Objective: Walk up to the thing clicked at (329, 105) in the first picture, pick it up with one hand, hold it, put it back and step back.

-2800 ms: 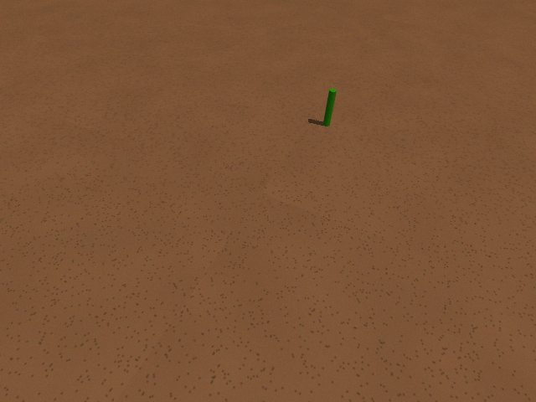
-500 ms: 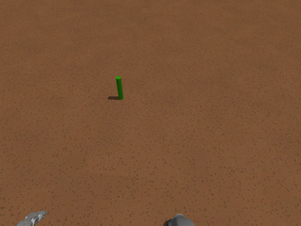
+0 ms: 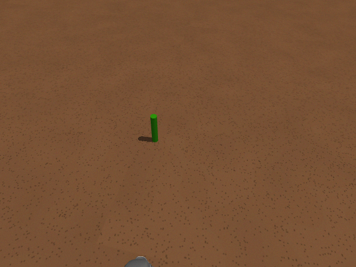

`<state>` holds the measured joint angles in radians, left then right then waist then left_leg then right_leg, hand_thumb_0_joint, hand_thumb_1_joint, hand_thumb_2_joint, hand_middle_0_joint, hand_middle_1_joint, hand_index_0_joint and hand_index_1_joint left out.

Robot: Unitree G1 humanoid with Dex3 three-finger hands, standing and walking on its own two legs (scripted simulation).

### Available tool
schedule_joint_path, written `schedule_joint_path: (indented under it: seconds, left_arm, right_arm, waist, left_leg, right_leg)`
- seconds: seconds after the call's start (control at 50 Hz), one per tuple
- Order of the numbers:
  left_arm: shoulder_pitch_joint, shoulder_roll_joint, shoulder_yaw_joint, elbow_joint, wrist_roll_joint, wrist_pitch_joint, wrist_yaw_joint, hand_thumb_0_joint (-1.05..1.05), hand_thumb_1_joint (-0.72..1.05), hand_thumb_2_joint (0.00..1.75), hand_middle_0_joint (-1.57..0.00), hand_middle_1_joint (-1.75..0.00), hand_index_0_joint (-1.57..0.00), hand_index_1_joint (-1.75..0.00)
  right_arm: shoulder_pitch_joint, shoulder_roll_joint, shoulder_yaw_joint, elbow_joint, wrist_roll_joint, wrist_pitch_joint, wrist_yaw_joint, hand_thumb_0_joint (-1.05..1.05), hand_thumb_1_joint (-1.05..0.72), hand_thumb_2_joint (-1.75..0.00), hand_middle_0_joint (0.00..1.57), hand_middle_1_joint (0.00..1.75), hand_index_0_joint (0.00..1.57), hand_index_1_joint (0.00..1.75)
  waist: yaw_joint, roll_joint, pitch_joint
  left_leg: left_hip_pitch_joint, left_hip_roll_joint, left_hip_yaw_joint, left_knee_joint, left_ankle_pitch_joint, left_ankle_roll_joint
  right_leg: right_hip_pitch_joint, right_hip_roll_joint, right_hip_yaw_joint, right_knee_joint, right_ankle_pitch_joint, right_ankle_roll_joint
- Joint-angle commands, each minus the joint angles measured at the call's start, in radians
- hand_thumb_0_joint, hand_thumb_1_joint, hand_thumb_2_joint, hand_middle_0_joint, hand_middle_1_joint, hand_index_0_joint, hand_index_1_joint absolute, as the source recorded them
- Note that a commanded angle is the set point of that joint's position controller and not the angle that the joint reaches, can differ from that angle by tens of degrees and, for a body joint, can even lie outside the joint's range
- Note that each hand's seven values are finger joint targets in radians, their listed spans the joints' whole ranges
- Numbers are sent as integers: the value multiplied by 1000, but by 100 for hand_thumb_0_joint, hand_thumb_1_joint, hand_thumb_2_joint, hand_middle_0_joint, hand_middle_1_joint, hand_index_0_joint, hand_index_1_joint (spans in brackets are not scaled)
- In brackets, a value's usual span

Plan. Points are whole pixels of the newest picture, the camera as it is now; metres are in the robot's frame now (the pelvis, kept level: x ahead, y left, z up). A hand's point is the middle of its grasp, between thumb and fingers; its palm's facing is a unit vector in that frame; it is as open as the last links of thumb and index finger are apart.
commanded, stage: walk up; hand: left
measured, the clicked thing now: (154, 128) +1.09 +0.22 -0.64
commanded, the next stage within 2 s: none
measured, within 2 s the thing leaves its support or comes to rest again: neither
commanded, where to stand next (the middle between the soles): +0.75 +0.02 m, yaw -1 degrees
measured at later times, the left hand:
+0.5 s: hand (88, 194) +0.33 +0.29 -0.13, palm faces -0.11 -0.93 -0.36, open 7.4 cm
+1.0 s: hand (101, 162) +0.45 +0.28 -0.13, palm faces +0.00 -0.93 -0.37, open 7.4 cm
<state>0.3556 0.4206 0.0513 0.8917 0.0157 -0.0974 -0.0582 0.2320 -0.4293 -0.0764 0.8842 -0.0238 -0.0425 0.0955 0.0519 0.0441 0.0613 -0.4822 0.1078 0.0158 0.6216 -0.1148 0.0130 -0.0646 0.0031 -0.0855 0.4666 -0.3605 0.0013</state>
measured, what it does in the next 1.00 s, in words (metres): walks ahead: left foot, then right foot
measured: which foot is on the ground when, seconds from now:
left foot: up 0.00-0.02, down 0.04-0.58, up 0.60-1.00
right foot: down 0.00-0.08, up 0.10-0.52, down 0.54-1.00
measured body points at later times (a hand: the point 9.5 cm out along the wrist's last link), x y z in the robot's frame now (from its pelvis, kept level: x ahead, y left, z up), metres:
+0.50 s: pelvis +0.23 +0.02 +0.00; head +0.25 +0.01 +0.45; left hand +0.34 +0.33 -0.10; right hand +0.22 -0.31 -0.12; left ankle +0.14 +0.13 -0.73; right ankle +0.37 -0.12 -0.71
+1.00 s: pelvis +0.42 +0.00 +0.00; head +0.43 +0.00 +0.45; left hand +0.45 +0.33 -0.11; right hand +0.50 -0.32 -0.11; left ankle +0.54 +0.14 -0.72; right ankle +0.38 -0.11 -0.73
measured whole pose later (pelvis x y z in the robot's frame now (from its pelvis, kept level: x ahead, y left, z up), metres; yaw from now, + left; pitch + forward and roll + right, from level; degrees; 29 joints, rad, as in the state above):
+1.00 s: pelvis +0.42 +0.00 +0.00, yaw +1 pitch -2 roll -2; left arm 0.34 0.41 0.05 0.86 0.02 -0.09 -0.05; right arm 0.27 -0.42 -0.07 0.90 -0.03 -0.04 0.08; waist 0.04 0.04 0.07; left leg -0.45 0.09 0.01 0.62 -0.15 0.01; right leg -0.11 0.00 -0.12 0.49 -0.34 -0.02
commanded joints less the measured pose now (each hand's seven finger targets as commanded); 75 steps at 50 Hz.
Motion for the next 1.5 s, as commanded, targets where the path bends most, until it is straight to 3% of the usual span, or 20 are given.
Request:
schedule_joint_path:
  seconds: [0.0, 0.02, 0.06, 0.08, 0.18, 0.3, 0.44, 0.52, 0.56, 0.58, 0.66, 0.7, 0.92, 1.0, 1.02, 1.06, 1.08, 1.18, 1.38, 1.48]
  left_arm:
    - [-73, 264, 71, -95, -5, -18, 25, 0, 90, 90, -20, -30, -20, -30]
    - [-32, 218, 55, -94, -8, -14, 27, 0, 90, 90, -20, -30, -20, -30]
    - [36, 164, 38, -97, -32, -3, 36, 0, 90, 90, -20, -30, -20, -30]
    - [-17, 238, 45, -81, -12, 3, 48, 0, 90, 90, -20, -30, -20, -30]
    - [27, 212, 43, -24, -30, 18, 18, 0, 90, 90, -20, -30, -20, -30]
    - [-123, 189, 48, -63, -10, 32, -9, 0, 90, 90, -20, -30, -20, -30]
    - [-228, 144, 43, -81, -11, 16, -15, 0, 90, 90, -20, -30, -20, -30]
    - [-2, 209, 78, -9, -5, 3, 10, 0, 90, 90, -20, -30, -20, -30]
    - [91, 337, 111, -22, -7, -5, 29, 0, 90, 90, -20, -30, -20, -30]
    - [44, 338, 110, -30, -23, 0, 32, 0, 90, 90, -20, -30, -20, -30]
    - [-67, 223, 70, -62, -29, -3, 42, 0, 90, 90, -20, -30, -20, -30]
    - [-84, 215, 66, -71, -22, -11, 37, 0, 90, 90, -20, -30, -20, -30]
    - [-25, 244, 77, -104, -7, -11, 26, 0, 90, 90, -20, -30, -20, -30]
    - [-55, 248, 69, -121, -7, 0, 28, 0, 90, 90, -20, -30, -20, -30]
    - [-31, 207, 53, -123, -5, 2, 29, 0, 90, 90, -20, -30, -20, -30]
    - [69, 129, 27, -108, -25, 16, 32, 0, 90, 90, -20, -30, -20, -30]
    - [30, 221, 48, -88, -12, 25, 46, 0, 90, 90, -20, -30, -20, -30]
    - [61, 194, 43, -43, -24, 36, 27, 0, 90, 90, -20, -30, -20, -30]
    - [-86, 168, 50, -65, -8, 20, 2, 0, 90, 90, -20, -30, -20, -30]
    - [132, 232, 83, 7, 1, -12, 34, 0, 90, 90, -20, -30, -20, -30]
  right_arm:
    - [81, -193, -68, -46, -1, -43, -15, 0, -90, -90, 20, 30, 20, 30]
    - [189, -236, -83, -17, -10, -50, -27, 0, -90, -90, 20, 30, 20, 30]
    - [243, -346, -108, -48, -8, -60, -46, 0, -90, -90, 20, 30, 20, 30]
    - [198, -345, -110, -49, 22, -56, -46, 0, -90, -90, 20, 30, 20, 30]
    - [59, -230, -48, -75, 32, -71, -58, 0, -90, -90, 20, 30, 20, 30]
    - [106, -248, -56, -85, 21, -79, -59, 0, -90, -90, 20, 30, 20, 30]
    - [126, -235, -51, -91, 23, -59, -62, 0, -90, -90, 20, 30, 20, 30]
    - [138, -182, -29, -112, 24, -48, -70, 0, -90, -90, 20, 30, 20, 30]
    - [224, -144, -5, -113, 31, -43, -69, 0, -90, -90, 20, 30, 20, 30]
    - [190, -236, -27, -86, 24, -34, -81, 0, -90, -90, 20, 30, 20, 30]
    - [179, -177, -19, -40, 38, -24, -67, 0, -90, -90, 20, 30, 20, 30]
    - [200, -158, -21, -28, 23, -13, -56, 0, -90, -90, 20, 30, 20, 30]
    - [-26, -142, -36, -85, -2, -30, -23, 0, -90, -90, 20, 30, 20, 30]
    - [86, -173, -48, -54, -1, -45, -32, 0, -90, -90, 20, 30, 20, 30]
    - [186, -212, -63, -23, -4, -52, -44, 0, -90, -90, 20, 30, 20, 30]
    - [223, -324, -89, -57, -4, -61, -64, 0, -90, -90, 20, 30, 20, 30]
    - [207, -329, -94, -58, 20, -54, -61, 0, -90, -90, 20, 30, 20, 30]
    - [96, -223, -47, -86, 31, -62, -73, 0, -90, -90, 20, 30, 20, 30]
    - [84, -239, -51, -120, 14, -48, -60, 0, -90, -90, 20, 30, 20, 30]
    - [92, -149, -17, -146, 24, -27, -59, 0, -90, -90, 20, 30, 20, 30]
  waist:
    - [-104, -61, -65]
    - [-151, 69, -132]
    - [-155, 256, -149]
    - [-148, 164, -97]
    - [-45, 90, 8]
    - [-86, 91, 57]
    - [-96, 63, 17]
    - [20, -111, -154]
    - [44, -315, -216]
    - [42, -243, -196]
    - [-34, -166, -35]
    - [-49, -190, -19]
    - [1, -166, 20]
    - [-81, -86, -36]
    - [-127, 25, -102]
    - [-119, 244, -118]
    - [-130, 163, -89]
    - [-50, 97, 0]
    - [-77, 98, 64]
    - [39, -168, -114]
  left_leg:
    - [384, -56, 55, -54, -54, 28]
    - [531, -52, 13, -107, -139, 69]
    - [684, 319, -672, -363, -398, 227]
    - [599, 351, -710, -370, -437, 276]
    - [287, 138, -176, -384, -93, 134]
    - [332, 156, -135, -455, -138, 199]
    - [391, 126, -29, -293, 241, 162]
    - [266, 39, 45, 115, 197, 103]
    - [-122, -152, 46, 487, -395, 39]
    - [-146, -84, -21, 572, -415, 43]
    - [-33, -34, -100, 485, -230, 34]
    - [10, -44, -73, 449, -172, 20]
    - [66, -11, 8, -2, -12, -12]
    - [308, -54, 38, -100, -56, 25]
    - [470, -60, -3, -130, -126, 51]
    - [619, 283, -604, -364, -358, 190]
    - [576, 338, -661, -356, -370, 265]
    - [322, 148, -182, -342, 21, 157]
    - [230, 131, -94, -354, -152, 203]
    - [128, 10, 30, 158, -52, 112]
  right_leg:
    - [-260, -214, 122, 43, 213, -155]
    - [-306, -145, 61, 295, 309, -123]
    - [-663, 62, 50, 714, -157, -53]
    - [-676, -21, 146, 774, -161, -68]
    - [-467, -96, 154, 595, 88, -33]
    - [-541, -126, 110, 376, 178, 10]
    - [-361, -67, 20, 89, 264, -33]
    - [73, -40, 28, -3, 217, -82]
    - [323, -433, 695, -178, -13, -219]
    - [271, -476, 769, -176, -43, -295]
    - [-61, -264, 302, -185, 238, -168]
    - [-140, -223, 210, -194, 303, -176]
    - [-155, -253, 144, -187, 114, -198]
    - [-221, -244, 137, 6, 196, -167]
    - [-278, -189, 92, 222, 279, -137]
    - [-604, 40, 30, 619, -146, -46]
    - [-620, -29, 104, 701, -193, -61]
    - [-455, -88, 149, 581, 26, -39]
    - [-356, -97, 56, 192, 166, -5]
    - [89, -58, 81, -31, 156, -41]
